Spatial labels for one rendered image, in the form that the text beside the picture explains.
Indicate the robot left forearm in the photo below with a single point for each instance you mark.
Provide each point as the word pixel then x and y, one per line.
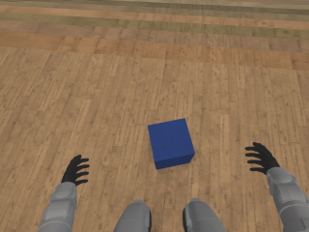
pixel 59 213

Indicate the robot right shin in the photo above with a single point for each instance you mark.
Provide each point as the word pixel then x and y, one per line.
pixel 193 199

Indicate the robot right hand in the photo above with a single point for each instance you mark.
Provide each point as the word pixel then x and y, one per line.
pixel 267 160

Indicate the carton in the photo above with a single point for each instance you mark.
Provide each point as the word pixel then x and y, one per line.
pixel 171 143

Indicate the robot left hand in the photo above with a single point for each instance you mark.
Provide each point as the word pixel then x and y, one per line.
pixel 70 175

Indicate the robot left shin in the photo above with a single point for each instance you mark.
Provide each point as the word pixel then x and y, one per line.
pixel 140 201

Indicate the robot shin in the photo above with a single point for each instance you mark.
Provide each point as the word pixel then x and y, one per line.
pixel 193 199
pixel 140 201

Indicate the robot right forearm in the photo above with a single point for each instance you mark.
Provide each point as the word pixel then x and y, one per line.
pixel 291 202

